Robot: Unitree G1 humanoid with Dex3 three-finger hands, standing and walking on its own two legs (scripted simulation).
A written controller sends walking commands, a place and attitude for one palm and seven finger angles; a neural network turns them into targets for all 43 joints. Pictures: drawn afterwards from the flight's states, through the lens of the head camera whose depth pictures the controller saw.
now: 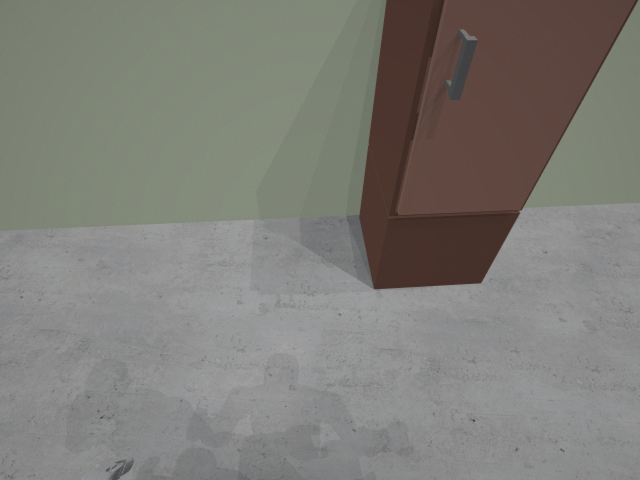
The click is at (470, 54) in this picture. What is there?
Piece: cupboard door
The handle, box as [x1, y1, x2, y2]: [445, 29, 477, 99]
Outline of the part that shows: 463,29 459,29 458,33 463,41 451,82 449,80 446,80 445,85 449,91 448,95 450,99 459,99 477,41 474,36 469,36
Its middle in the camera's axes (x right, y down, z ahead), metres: +0.29 -0.36 +0.81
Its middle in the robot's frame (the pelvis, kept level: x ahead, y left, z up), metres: +0.88 -0.24 +0.12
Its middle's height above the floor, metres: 0.89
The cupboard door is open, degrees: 0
